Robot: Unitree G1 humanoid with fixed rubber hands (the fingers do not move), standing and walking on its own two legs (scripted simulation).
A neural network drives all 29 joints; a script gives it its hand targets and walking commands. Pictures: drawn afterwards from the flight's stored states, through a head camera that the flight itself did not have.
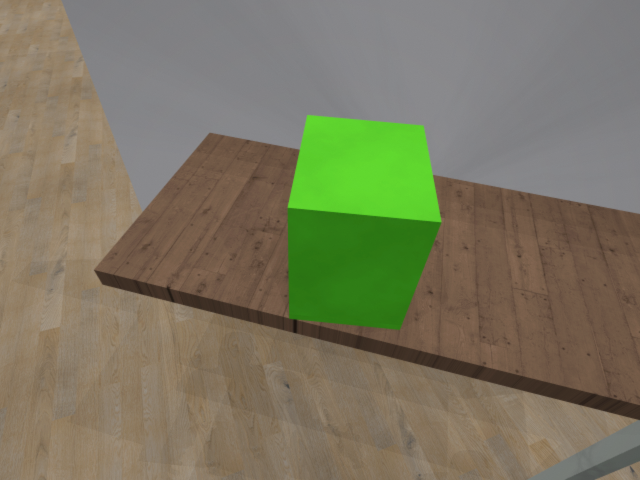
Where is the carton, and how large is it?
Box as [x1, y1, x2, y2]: [288, 115, 441, 329]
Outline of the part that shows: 307,115 288,203 289,318 399,329 441,222 423,126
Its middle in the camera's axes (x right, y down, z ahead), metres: +0.05 -0.03 +0.62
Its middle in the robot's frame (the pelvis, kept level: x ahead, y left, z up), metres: +0.50 -0.03 +0.04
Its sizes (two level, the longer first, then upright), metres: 0.216 0.181 0.244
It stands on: a table, 0.68 m high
